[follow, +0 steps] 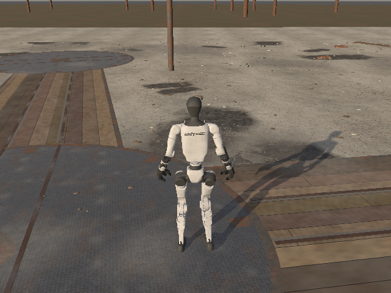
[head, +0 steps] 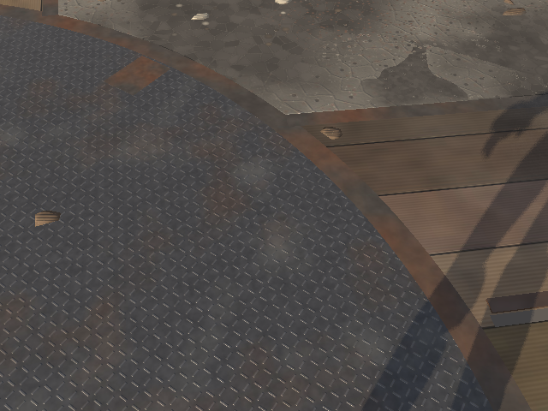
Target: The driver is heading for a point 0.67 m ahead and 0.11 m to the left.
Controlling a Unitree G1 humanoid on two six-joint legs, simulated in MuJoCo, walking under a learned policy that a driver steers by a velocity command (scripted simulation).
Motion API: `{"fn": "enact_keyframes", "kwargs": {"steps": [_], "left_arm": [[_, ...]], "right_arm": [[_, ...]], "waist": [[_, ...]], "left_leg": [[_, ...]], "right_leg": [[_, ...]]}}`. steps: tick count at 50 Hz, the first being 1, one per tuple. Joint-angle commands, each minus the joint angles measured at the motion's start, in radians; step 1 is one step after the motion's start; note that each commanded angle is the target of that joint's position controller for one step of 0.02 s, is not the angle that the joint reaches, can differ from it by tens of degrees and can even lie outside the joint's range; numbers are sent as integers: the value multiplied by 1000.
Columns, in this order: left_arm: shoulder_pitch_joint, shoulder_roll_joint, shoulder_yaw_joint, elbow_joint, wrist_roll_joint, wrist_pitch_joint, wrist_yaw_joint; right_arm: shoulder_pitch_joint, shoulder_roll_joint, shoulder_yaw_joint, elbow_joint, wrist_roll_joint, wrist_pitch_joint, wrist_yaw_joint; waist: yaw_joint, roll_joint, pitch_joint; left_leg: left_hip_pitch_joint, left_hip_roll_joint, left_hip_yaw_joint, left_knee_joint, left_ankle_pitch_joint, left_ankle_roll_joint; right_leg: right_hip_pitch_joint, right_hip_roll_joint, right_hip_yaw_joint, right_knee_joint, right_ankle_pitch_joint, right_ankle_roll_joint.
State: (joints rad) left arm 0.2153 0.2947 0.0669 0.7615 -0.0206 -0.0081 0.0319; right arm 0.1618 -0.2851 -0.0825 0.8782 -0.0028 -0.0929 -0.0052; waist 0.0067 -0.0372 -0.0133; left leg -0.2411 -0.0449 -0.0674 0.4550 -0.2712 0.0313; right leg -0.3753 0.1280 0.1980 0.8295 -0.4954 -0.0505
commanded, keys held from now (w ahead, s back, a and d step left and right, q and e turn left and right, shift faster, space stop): w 0.10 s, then no key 0.90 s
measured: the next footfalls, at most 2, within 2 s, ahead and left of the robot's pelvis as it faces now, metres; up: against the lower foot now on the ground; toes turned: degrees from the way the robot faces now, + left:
right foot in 0.30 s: +0.24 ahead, -0.16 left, +0.00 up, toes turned -1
left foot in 0.62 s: +0.23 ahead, +0.09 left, +0.00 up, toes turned -2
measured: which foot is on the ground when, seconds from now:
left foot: down 0.00-0.32, up 0.34-0.60, down 0.62-1.00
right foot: up 0.00-0.28, down 0.30-1.00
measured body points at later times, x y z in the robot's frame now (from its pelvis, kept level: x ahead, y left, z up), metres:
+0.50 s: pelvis +0.15 -0.05 +0.00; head +0.18 -0.07 +0.45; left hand +0.33 +0.19 -0.10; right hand +0.20 -0.34 -0.14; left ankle +0.11 +0.10 -0.69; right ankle +0.20 -0.15 -0.74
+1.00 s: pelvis +0.21 -0.04 +0.00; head +0.22 -0.04 +0.45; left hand +0.32 +0.22 -0.14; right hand +0.30 -0.31 -0.13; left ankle +0.19 +0.09 -0.74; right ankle +0.20 -0.15 -0.74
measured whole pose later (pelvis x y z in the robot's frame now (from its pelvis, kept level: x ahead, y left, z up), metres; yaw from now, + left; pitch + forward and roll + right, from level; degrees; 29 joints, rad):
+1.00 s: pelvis +0.21 -0.04 +0.00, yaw -2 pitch -1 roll +0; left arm 0.17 0.25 0.04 0.94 0.00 0.00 0.01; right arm 0.19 -0.25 -0.02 0.91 0.00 -0.02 -0.03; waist 0.00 0.01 0.04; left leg -0.19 0.02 0.00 0.54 -0.33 -0.02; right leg -0.22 0.02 0.01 0.53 -0.29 -0.01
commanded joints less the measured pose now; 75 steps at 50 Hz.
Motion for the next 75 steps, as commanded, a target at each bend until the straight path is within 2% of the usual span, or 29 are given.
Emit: {"fn": "enact_keyframes", "kwargs": {"steps": [1, 5, 8, 10, 12, 14, 15, 16, 17, 18, 19, 20, 21, 22, 24, 26, 28, 29, 30, 31, 32, 33, 34, 35, 36, 39, 45, 57, 75], "left_arm": [[-32, 141, 31, -73, 1, -38, -6], [-117, 65, 9, -102, 18, -70, -31], [-190, 5, -16, -134, 19, -81, -37], [-201, 22, -12, -143, 11, -80, -44], [-187, 52, -2, -147, 2, -73, -50], [-96, 85, 16, -117, 9, -66, -48], [-32, 117, 28, -101, 19, -63, -40], [82, 186, 42, -92, 39, -60, -27], [113, 217, 37, -93, 48, -36, -19], [156, 170, 28, -66, 32, -25, -35], [89, 136, 21, -66, 21, -25, -44], [-10, 95, 6, -77, 21, -29, -45], [-75, 67, -9, -85, 31, -35, -49], [-121, 71, -6, -82, 38, -38, -50], [-146, 74, -2, -65, 51, -39, -45], [-142, 73, -2, -52, 45, -36, -38], [-137, 63, -7, -41, 39, -32, -34], [-161, 76, -7, -34, 33, -28, -35], [-147, 56, -13, -23, 28, -27, -37], [-108, 23, -24, -1, 34, -28, -40], [-79, 23, -25, 10, 46, -28, -42], [-43, 29, -23, 20, 54, -31, -44], [-34, -4, -29, 16, 43, -25, -34], [-76, 44, -19, 26, 36, -19, -25], [-86, 61, -12, 28, 31, -15, -20], [-48, 55, -11, 58, 33, -12, -19], [-43, 48, -10, 109, 22, -13, -21], [-60, 60, -8, 197, 19, 11, -5], [-67, 40, -17, 296, 20, 13, 1]], "right_arm": [[53, -129, -23, -45, 12, -12, -1], [111, -131, -13, -31, 12, -12, -7], [129, -145, -10, -24, 13, 1, -8], [175, -178, -15, -14, 15, 12, -2], [178, -184, -12, -13, 24, 21, 1], [148, -171, -5, -23, 31, 24, -1], [162, -152, 2, -22, 26, 18, -1], [170, -105, 22, -48, -3, 9, -1], [308, -18, 52, -29, -35, 6, 5], [353, -77, 38, -12, 11, 15, 3], [254, -139, 21, -25, 32, 34, -5], [181, -132, 21, -39, 28, 51, -14], [166, -115, 20, -33, 16, 69, -25], [184, -101, 21, -33, 8, 81, -32], [212, -67, 28, -22, 1, 83, -38], [188, -58, 35, -26, -3, 83, -39], [152, -75, 30, -28, -7, 89, -36], [174, -55, 34, -28, -8, 94, -34], [161, -62, 35, -29, -17, 96, -32], [132, -89, 32, -45, -27, 96, -31], [109, -140, 24, -66, -22, 98, -33], [89, -170, 21, -81, -12, 98, -37], [61, -150, 19, -52, -8, 93, -29], [27, -97, 30, -64, -13, 82, -21], [22, -74, 39, -61, -18, 70, -20], [61, -94, 35, -43, -5, 51, -20], [53, -89, 37, -26, -1, 64, -27], [47, -77, 38, 36, -1, 73, -26], [90, -53, 46, 121, -3, 75, -37]], "waist": [[-30, 182, 81], [-63, 158, 84], [-82, 165, 81], [-89, 189, 37], [-67, 202, 19], [0, 179, -15], [34, 147, -57], [69, 42, -184], [15, -215, -321], [37, -217, -408], [40, -111, -248], [23, -68, -138], [-1, -52, -88], [-36, -75, -63], [-62, -102, -65], [-50, -102, -88], [-39, -73, -82], [-70, -94, -84], [-68, -72, -60], [-56, -32, -25], [-24, 44, 18], [9, 142, 31], [30, 255, 26], [5, 201, 72], [0, 171, 62], [-14, 88, 5], [-18, 41, -25], [-8, 36, 4], [-7, 37, 44]], "left_leg": [[245, 340, -457, -292, -372, 186], [191, 253, -231, -327, -44, 157], [122, 204, -89, -274, 337, 142], [122, 215, -66, -225, 473, 133], [131, 244, -82, -186, 516, 119], [130, 226, -70, -90, 579, 76], [99, 186, -36, 15, 600, 42], [-33, 134, 9, 214, 363, -11], [-221, 46, 45, 512, -390, -72], [-246, 45, -21, 627, -449, -85], [-299, 86, -8, 694, -400, -92], [-319, 112, 4, 675, -335, -92], [-272, 134, -3, 629, -292, -96], [-195, 144, -4, 551, -244, -101], [-77, 118, 35, 415, -196, -106], [-17, 108, 49, 292, -132, -106], [41, 93, 58, 197, -26, -93], [98, 93, 64, 108, 65, -78], [150, 92, 62, 43, 134, -62], [178, 132, 8, 0, 198, -40], [149, 192, -41, -29, 215, -8], [123, 230, -58, -31, 203, 24], [-49, 213, -71, -82, -91, 43], [-110, 168, -52, -104, -153, 19], [-99, 150, -24, -87, -96, -6], [18, 120, 17, -5, 122, -32], [54, 111, 28, 29, 247, -21], [46, 93, 46, 4, 232, -27], [31, 79, 61, -35, 120, -31]], "right_leg": [[-426, -122, -22, 208, 47, 35], [-371, -175, -149, 113, 269, 69], [-214, -156, -212, -110, 320, 84], [-109, -125, -236, -187, 357, 81], [-33, -113, -224, -251, 399, 57], [129, -97, -213, -379, 504, 12], [259, -116, -197, -423, 596, -15], [499, -285, -37, -352, 932, -74], [711, -522, 181, -275, 1313, -212], [645, -570, 333, -382, 1044, -308], [508, -492, 271, -447, 792, -266], [392, -433, 182, -475, 698, -218], [281, -392, 110, -497, 687, -189], [184, -355, 51, -519, 676, -171], [99, -307, -32, -528, 715, -168], [98, -310, -34, -525, 675, -179], [82, -298, -33, -529, 553, -167], [56, -302, -27, -527, 403, -153], [10, -274, -30, -533, 251, -115], [-33, -242, -36, -526, 131, -61], [-47, -185, -76, -483, 34, -13], [-41, -135, -112, -429, 75, 15], [104, -117, -169, -414, 179, 29], [150, -125, -164, -388, 237, 32], [157, -134, -155, -381, 281, 20], [149, -153, -134, -381, 407, 1], [188, -155, -141, -350, 530, 5], [226, -162, -139, -358, 532, 7], [195, -152, -149, -400, 404, 17]]}}
Keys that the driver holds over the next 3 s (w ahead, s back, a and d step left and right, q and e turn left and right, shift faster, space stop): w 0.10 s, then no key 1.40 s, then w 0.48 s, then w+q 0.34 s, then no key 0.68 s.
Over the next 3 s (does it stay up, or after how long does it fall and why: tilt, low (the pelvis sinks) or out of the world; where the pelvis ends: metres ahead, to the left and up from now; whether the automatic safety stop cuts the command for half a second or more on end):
stays up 0.68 0.00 0.00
